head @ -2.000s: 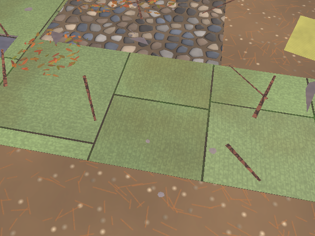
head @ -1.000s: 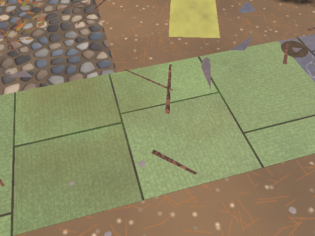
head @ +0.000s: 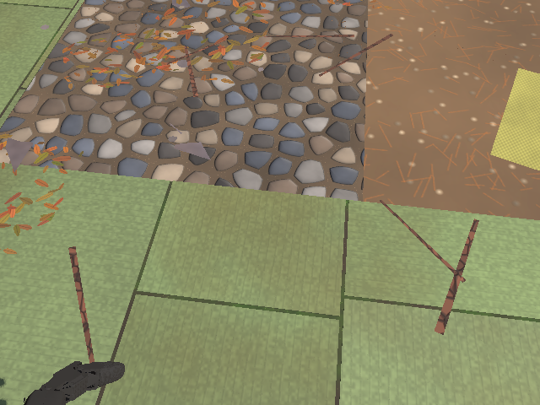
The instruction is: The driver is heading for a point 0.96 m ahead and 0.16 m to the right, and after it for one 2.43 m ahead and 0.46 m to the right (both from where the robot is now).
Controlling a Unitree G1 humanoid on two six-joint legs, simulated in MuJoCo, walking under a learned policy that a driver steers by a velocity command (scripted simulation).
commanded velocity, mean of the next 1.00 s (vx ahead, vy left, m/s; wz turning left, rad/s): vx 0.50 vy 0.00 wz -0.18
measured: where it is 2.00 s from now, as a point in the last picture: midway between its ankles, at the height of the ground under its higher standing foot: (321, 211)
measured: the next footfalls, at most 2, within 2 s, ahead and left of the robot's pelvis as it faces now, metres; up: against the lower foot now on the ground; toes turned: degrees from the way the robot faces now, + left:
left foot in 0.40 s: +0.38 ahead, +0.17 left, +0.00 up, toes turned +4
right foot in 0.92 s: +0.64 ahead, -0.10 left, +0.00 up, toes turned -16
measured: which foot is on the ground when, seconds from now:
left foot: up 0.00-0.38, down 0.40-0.94, up 0.96-1.00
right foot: down 0.00-0.42, up 0.44-0.90, down 0.92-1.00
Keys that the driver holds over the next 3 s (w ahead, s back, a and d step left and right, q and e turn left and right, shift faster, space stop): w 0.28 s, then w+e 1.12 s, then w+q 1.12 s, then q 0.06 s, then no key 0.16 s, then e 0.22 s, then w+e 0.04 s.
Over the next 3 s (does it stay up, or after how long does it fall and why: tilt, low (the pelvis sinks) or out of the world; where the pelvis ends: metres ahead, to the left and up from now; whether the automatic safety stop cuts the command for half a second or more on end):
stays up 1.48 -0.28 0.01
